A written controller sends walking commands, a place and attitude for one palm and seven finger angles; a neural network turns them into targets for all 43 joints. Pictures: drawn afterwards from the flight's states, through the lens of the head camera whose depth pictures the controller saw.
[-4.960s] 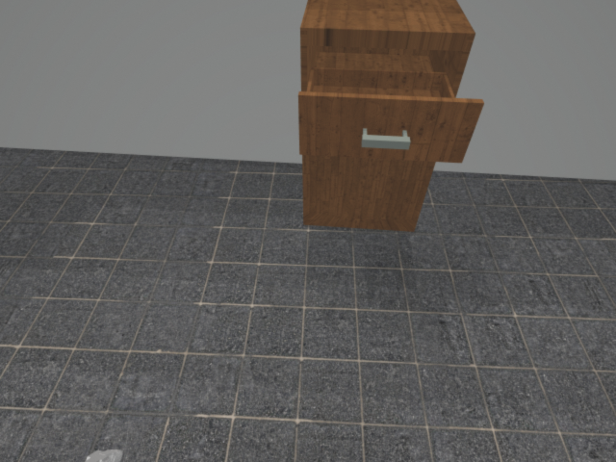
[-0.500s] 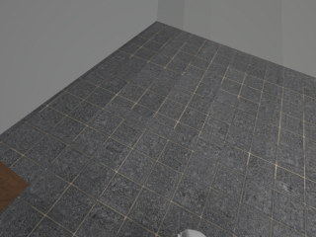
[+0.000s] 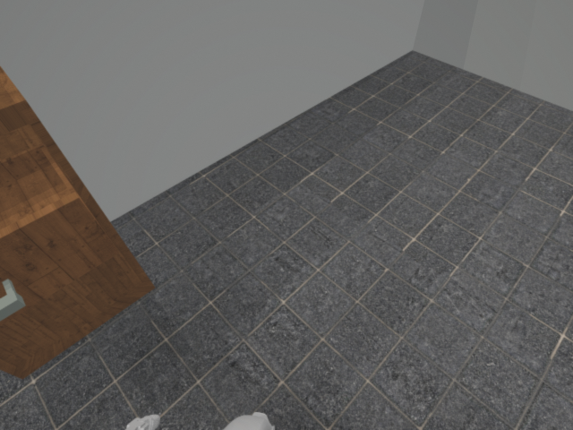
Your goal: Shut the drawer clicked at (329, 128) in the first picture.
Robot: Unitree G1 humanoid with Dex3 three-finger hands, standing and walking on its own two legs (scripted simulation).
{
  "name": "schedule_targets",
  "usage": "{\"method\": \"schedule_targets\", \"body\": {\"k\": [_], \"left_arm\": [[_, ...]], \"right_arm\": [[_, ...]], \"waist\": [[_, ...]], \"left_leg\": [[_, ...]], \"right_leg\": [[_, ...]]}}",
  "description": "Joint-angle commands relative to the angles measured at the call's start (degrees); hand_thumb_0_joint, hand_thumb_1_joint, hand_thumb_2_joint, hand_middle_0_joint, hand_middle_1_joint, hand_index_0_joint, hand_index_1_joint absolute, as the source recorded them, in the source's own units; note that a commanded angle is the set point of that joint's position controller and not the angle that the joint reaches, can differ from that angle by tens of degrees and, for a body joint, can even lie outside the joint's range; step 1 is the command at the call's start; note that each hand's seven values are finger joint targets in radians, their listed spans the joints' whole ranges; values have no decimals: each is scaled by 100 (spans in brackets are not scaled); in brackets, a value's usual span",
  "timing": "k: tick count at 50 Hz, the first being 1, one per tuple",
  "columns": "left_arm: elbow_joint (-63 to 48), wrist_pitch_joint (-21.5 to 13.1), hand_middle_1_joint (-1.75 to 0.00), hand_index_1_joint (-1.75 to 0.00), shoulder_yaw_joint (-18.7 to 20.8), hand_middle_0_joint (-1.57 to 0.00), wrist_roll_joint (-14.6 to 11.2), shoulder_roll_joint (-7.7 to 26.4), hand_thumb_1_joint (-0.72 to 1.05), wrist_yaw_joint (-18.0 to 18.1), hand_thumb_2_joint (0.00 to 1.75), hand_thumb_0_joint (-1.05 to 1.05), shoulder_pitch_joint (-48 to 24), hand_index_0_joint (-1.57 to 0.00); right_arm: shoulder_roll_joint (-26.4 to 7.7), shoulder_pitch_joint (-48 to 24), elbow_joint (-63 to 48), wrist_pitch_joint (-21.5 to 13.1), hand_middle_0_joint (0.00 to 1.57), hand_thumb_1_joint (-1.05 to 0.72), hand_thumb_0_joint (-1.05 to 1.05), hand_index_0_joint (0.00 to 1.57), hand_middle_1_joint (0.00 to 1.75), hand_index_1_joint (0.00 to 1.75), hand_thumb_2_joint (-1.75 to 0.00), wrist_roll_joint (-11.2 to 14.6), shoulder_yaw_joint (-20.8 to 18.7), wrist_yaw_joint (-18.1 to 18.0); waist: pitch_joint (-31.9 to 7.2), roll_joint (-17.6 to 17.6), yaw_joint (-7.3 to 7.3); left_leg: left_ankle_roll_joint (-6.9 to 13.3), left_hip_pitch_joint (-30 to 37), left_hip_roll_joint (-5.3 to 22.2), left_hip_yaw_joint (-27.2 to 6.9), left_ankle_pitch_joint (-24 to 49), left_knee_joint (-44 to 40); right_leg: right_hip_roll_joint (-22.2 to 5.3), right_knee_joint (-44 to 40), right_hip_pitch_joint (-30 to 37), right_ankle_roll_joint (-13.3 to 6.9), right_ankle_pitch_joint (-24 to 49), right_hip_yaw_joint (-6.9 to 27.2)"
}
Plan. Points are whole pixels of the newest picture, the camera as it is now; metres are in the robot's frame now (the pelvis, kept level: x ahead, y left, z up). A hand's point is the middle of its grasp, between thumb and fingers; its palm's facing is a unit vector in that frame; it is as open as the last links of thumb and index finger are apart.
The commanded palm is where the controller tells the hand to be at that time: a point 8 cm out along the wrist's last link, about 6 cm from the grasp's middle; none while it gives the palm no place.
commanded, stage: turn to face it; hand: left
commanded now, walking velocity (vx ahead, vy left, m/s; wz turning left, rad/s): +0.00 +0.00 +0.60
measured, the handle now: out of the picture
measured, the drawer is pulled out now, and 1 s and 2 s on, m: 0.30 0.30 0.30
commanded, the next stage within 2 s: take the last steps up to it in 1.04 s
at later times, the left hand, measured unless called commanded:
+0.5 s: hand out of the picture -0.03 +0.28 -0.17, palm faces +0.35 -0.90 -0.26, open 7.4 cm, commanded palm none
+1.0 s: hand out of the picture -0.01 +0.23 -0.13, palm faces +0.54 -0.79 -0.29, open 7.4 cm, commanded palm none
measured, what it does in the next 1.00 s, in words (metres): steps on the spot, turning left: left foot, then right foot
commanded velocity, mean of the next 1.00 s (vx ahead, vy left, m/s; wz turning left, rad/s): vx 0.00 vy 0.00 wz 0.51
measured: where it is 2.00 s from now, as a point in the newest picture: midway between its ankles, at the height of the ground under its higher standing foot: outside the picture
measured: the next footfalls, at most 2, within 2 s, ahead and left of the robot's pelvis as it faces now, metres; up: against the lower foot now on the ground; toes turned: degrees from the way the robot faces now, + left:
left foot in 0.34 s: +0.01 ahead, +0.15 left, +0.00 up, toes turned +19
right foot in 0.84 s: +0.10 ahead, -0.06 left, +0.00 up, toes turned +29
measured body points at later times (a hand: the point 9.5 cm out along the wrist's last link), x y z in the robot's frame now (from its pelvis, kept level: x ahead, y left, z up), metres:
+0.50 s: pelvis -0.01 +0.05 +0.00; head +0.03 +0.09 +0.45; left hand -0.05 +0.33 -0.15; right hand +0.18 -0.16 -0.12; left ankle -0.03 +0.13 -0.73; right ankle +0.00 -0.11 -0.65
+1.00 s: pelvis +0.00 +0.01 +0.01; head +0.03 -0.01 +0.45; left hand -0.04 +0.27 -0.11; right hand +0.18 -0.19 -0.16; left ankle -0.08 +0.11 -0.65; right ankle +0.07 -0.08 -0.73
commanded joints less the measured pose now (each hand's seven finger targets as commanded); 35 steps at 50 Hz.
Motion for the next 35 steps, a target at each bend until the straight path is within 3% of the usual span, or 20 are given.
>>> {"method": "schedule_targets", "body": {"k": [1, 3, 7, 10, 12, 13, 14, 15, 16, 17, 18, 20, 21, 22, 24, 32, 35], "left_arm": [[-517, -190, -30, -30, 214, -20, -21, 1025, 90, 77, 90, 0, -296, -20], [-450, -223, -30, -30, 195, -20, 2, 997, 90, 92, 90, 0, -44, -20], [-230, -193, -30, -30, 238, -20, 30, 1196, 90, 85, 90, 0, 583, -20], [-164, -159, -30, -30, 283, -20, 51, 1370, 90, 75, 90, 0, 772, -20], [-122, -127, -30, -30, 332, -20, 66, 1447, 90, 70, 90, 0, 771, -20], [-122, -114, -30, -30, 357, -20, 62, 1490, 90, 72, 90, 0, 726, -20], [-118, -99, -30, -30, 368, -20, 39, 1513, 90, 64, 90, 0, 663, -20], [-111, -78, -30, -30, 371, -20, -7, 1483, 90, 40, 90, 0, 691, -20], [-180, -66, -30, -30, 363, -20, -51, 1337, 90, 13, 90, 0, 688, -20], [-452, -63, -30, -30, 257, -20, -77, 906, 90, -34, 90, 0, 456, -20], [-561, 13, -30, -30, 211, -20, -22, 910, 90, 26, 90, 0, 102, -20], [-444, 2, -30, -30, 249, -20, -62, 885, 90, 36, 90, 0, -230, -20], [-340, 10, -30, -30, 263, -20, -60, 919, 90, 9, 90, 0, -123, -20], [-260, 3, -30, -30, 273, -20, -51, 913, 90, -20, 90, 0, 16, -20], [-188, 37, -30, -30, 262, -20, -52, 910, 90, -29, 90, 0, 172, -20], [-437, 32, -30, -30, 229, -20, -62, 898, 90, 22, 90, 0, -403, -20], [-497, 24, -30, -30, 196, -20, -87, 807, 90, 45, 90, 0, -385, -20]], "right_arm": [[-486, -54, -402, -104, 20, -90, 0, 20, 30, 30, -90, -19, -120, 82], [-363, -108, -381, -108, 20, -90, 0, 20, 30, 30, -90, 12, -66, 109], [-256, -677, -514, -87, 20, -90, 0, 20, 30, 30, -90, 38, 12, 112], [-189, -910, -553, -126, 20, -90, 0, 20, 30, 30, -90, 63, 94, 120], [-175, -897, -580, -173, 20, -90, 0, 20, 30, 30, -90, 89, 121, 113], [-181, -744, -540, -204, 20, -90, 0, 20, 30, 30, -90, 92, 123, 101], [-243, -546, -495, -232, 20, -90, 0, 20, 30, 30, -90, 84, 114, 91], [-376, -345, -455, -258, 20, -90, 0, 20, 30, 30, -90, 64, 85, 82], [-794, 115, -362, -322, 20, -90, 0, 20, 30, 30, -90, 36, -27, 69], [-1482, 569, -336, -344, 20, -90, 0, 20, 30, 30, -90, 34, -196, 42], [-1544, 972, -130, -324, 20, -90, 0, 20, 30, 30, -90, 80, -209, -20], [-1184, 556, -192, -347, 20, -90, 0, 20, 30, 30, -90, 40, -117, -148], [-1004, 157, -296, -350, 20, -90, 0, 20, 30, 30, -90, 30, -47, -148], [-896, -57, -381, -374, 20, -90, 0, 20, 30, 30, -90, 33, 0, -141], [-874, -149, -398, -389, 20, -90, 0, 20, 30, 30, -90, 35, 18, -138], [-893, 264, -295, -339, 20, -90, 0, 20, 30, 30, -90, 13, -37, -134], [-889, 208, -297, -298, 20, -90, 0, 20, 30, 30, -90, -10, -60, -133]], "waist": [[229, -1374, -105], [85, -1281, -2], [-1, -1310, 328], [-162, -1605, 459], [-276, -1775, 488], [-412, -1802, 421], [-507, -1757, 317], [-588, -1476, 206], [-996, -618, -62], [-1057, 1428, -328], [-1204, 1139, -481], [-752, 878, -335], [-517, 626, -119], [-508, 511, 2], [-527, 464, 87], [-438, 400, -100], [-444, 440, -51]], "left_leg": [[-205, -672, 555, 293, 205, 2254], [-306, -630, 606, 502, 231, 2075], [-369, -449, 640, 772, -147, 1158], [-324, -63, 622, 1000, -273, 246], [-240, 308, 583, 1143, -371, -384], [-207, 531, 546, 1219, -213, -827], [-178, 878, 493, 1314, 215, -1391], [-111, 1524, 468, 1316, 890, -2086], [147, 2760, 1065, 626, 2161, -2529], [848, 3602, 2676, -1407, 4684, -2531], [1295, 3457, 2944, -1581, 5394, -2453], [1304, 2852, 2423, -1168, 4947, -2439], [1149, 2476, 2121, -844, 4582, -2532], [1047, 2291, 1938, -659, 4363, -2574], [1014, 2193, 1761, -562, 3989, -2702], [1205, 2337, 1718, -1415, 3472, -2753], [1196, 2057, 1641, -1602, 3327, -2669]], "right_leg": [[-1611, -1532, -86, -600, 891, 817], [-1588, -1268, 324, -618, 1813, 443], [-1787, -1069, 841, -716, 2505, 246], [-1856, -830, 1042, -728, 3132, 39], [-1942, -600, 1110, -687, 3358, -82], [-1931, -390, 1177, -611, 3461, -195], [-1862, -104, 1138, -452, 3436, -399], [-1754, 344, 791, -214, 3187, -618], [-1551, 1431, -104, 99, 2288, -822], [-725, 2758, -1878, 547, -1600, -848], [-662, 3409, -2143, 489, -2025, -125], [-668, 3848, -2237, 490, -1329, 211], [-664, 3825, -2045, 498, -918, 234], [-623, 3739, -1862, 502, -696, 184], [-531, 3463, -1662, 536, -465, 197], [-262, 2422, -1616, 546, -595, 335], [-114, 1860, -1153, 475, -608, 331]]}}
